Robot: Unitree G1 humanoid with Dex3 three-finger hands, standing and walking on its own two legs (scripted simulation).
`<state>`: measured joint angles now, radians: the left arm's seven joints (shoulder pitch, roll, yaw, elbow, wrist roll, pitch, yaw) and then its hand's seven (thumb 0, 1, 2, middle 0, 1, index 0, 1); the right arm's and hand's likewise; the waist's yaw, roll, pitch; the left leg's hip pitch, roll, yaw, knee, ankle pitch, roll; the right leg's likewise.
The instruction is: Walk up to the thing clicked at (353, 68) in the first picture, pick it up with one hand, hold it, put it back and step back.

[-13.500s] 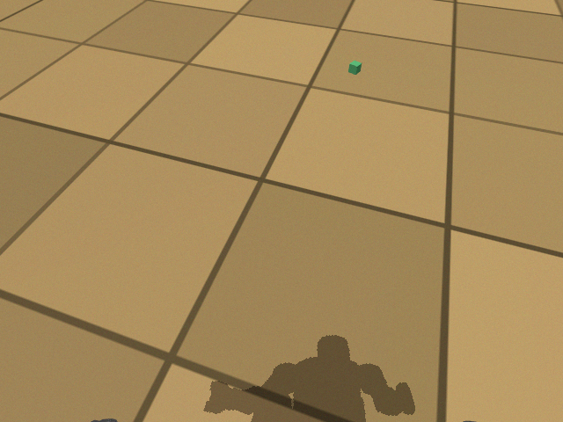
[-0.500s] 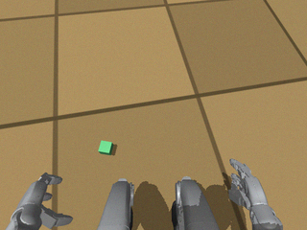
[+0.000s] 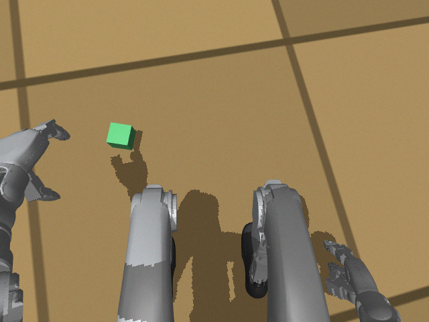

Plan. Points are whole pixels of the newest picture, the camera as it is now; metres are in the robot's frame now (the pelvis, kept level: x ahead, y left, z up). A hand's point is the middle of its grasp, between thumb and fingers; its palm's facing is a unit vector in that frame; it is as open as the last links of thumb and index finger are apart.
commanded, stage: rise first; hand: left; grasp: from above
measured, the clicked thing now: (121, 136) +0.50 +0.26 -0.39
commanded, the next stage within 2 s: approach in 1.24 s
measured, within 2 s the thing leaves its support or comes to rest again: neither
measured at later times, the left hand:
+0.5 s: hand (63, 150) +0.41 +0.34 -0.21, palm faces -0.50 -0.11 -0.86, open 13.1 cm
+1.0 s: hand (73, 144) +0.43 +0.34 -0.24, palm faces -0.49 -0.03 -0.87, open 12.6 cm
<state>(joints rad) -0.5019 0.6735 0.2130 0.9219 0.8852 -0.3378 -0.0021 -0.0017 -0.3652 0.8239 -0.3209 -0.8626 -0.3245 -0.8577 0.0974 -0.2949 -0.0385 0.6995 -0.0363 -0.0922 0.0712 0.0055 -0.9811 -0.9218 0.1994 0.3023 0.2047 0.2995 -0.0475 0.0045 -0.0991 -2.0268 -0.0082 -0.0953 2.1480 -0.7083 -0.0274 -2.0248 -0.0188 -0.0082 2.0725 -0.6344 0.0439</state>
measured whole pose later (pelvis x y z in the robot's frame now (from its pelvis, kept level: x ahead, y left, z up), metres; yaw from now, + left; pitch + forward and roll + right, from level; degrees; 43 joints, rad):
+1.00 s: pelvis +0.00 +0.01 -0.09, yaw -3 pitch +33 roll -9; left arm -0.85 0.88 0.19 1.40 1.39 -0.52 0.35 0.00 -0.23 0.77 -0.32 -0.72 -0.32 -0.72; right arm 0.09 -0.28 0.03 0.75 -0.16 0.05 0.15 0.00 -0.91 -0.90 0.20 0.30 0.20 0.30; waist -0.19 -0.03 -0.05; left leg -2.29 -0.04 -0.14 2.45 -0.73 -0.01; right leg -2.25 -0.01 -0.03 2.32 -0.64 0.07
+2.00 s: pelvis +0.00 +0.01 -0.08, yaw -3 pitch +36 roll -8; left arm -1.03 0.74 0.06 1.52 1.32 -0.21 0.38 0.00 -0.45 0.94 -0.10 -1.04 -0.13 -1.01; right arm 0.19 -0.28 0.10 0.70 -0.12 0.00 0.13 0.00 -0.92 -0.90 0.20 0.30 0.20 0.30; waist -0.33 0.03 -0.03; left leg -2.30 -0.02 -0.13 2.40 -0.72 -0.02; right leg -2.28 0.00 -0.02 2.28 -0.63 0.07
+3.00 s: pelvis +0.00 +0.02 -0.11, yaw -7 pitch +32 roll -12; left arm -1.03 0.96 0.11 1.66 1.45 -0.35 0.55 0.00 -0.44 0.95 -0.09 -0.99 -0.11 -0.97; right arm 0.18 -0.29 0.20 0.70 -0.23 -0.09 0.18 0.00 -0.90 -0.90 0.20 0.30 0.21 0.30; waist -0.37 -0.08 0.06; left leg -2.37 -0.03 -0.19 2.54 -0.74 0.00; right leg -2.31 0.02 -0.06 2.36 -0.63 0.07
